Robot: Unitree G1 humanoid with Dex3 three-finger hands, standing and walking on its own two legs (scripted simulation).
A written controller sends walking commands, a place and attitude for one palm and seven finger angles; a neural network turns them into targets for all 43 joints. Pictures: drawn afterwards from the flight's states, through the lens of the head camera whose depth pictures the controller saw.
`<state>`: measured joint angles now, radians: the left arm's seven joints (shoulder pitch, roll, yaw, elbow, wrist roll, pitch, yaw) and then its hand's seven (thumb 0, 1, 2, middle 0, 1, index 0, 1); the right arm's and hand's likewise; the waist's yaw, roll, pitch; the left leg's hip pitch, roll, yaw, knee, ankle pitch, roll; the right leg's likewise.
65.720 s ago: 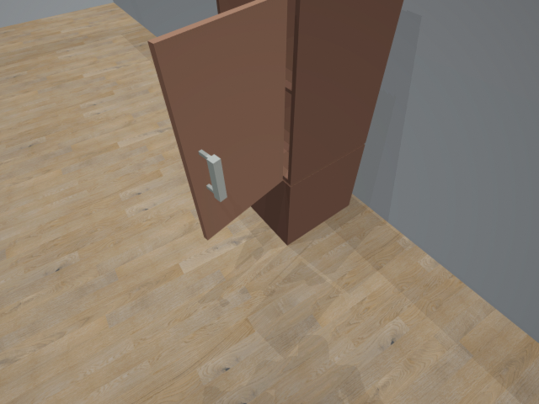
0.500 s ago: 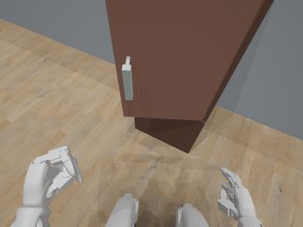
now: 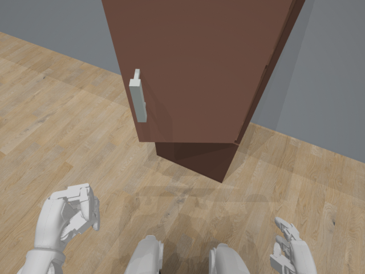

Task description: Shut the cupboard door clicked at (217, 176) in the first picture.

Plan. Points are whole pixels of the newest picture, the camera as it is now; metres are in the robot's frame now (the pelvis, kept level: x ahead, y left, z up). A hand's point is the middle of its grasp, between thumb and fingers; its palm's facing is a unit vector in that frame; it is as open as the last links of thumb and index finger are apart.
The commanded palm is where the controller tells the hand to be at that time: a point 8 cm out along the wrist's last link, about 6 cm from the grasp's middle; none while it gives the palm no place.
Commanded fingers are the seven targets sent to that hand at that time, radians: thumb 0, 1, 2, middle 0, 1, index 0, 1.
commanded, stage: raise the hand and make a fist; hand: left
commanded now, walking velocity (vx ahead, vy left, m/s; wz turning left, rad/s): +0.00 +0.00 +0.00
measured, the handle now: (139, 96) +0.52 +0.15 +0.04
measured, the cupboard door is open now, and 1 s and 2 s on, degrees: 25 25 25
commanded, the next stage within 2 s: bring the fist close to the handle in 0.14 s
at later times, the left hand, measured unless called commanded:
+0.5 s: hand (107, 191) +0.27 +0.17 +0.05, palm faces +0.00 -1.00 -0.02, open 3.1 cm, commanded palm +0.25 +0.22 +0.05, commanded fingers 0.00 0.90 0.90 -1.30 -1.50 -1.30 -1.50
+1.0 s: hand (142, 147) +0.37 +0.12 +0.04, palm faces +0.00 -1.00 -0.01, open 3.1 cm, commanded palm +0.36 +0.17 +0.05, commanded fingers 0.00 0.90 0.90 -1.30 -1.50 -1.30 -1.50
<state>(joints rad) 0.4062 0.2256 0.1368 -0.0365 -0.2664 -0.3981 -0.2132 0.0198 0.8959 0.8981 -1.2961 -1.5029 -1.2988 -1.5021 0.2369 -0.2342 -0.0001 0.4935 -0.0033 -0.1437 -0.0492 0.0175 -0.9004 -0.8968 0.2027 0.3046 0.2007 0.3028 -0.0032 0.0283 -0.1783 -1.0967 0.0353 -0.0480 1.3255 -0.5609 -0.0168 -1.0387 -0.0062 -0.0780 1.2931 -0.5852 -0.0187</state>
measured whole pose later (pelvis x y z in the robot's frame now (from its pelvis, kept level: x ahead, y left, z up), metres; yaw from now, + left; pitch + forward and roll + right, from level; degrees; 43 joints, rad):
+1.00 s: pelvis +0.00 +0.00 +0.01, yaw +0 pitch +21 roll -1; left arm -0.23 0.14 0.04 0.43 -0.11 -0.42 0.03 0.02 0.89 0.90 -1.30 -1.50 -1.30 -1.50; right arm 0.23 -0.23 0.01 0.57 -0.03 -0.07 -0.01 0.01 -0.90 -0.90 0.20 0.30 0.20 0.30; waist -0.06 0.03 -0.16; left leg -1.10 0.03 -0.02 1.27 -0.53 -0.01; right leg -1.06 -0.02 -0.05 1.26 -0.56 -0.01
